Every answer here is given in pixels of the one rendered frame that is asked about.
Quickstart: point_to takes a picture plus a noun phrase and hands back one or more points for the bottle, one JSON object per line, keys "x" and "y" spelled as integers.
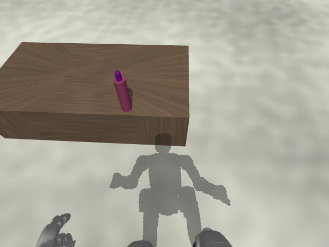
{"x": 122, "y": 91}

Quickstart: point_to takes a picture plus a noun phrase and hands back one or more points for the left robot hand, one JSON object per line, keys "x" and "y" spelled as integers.
{"x": 50, "y": 235}

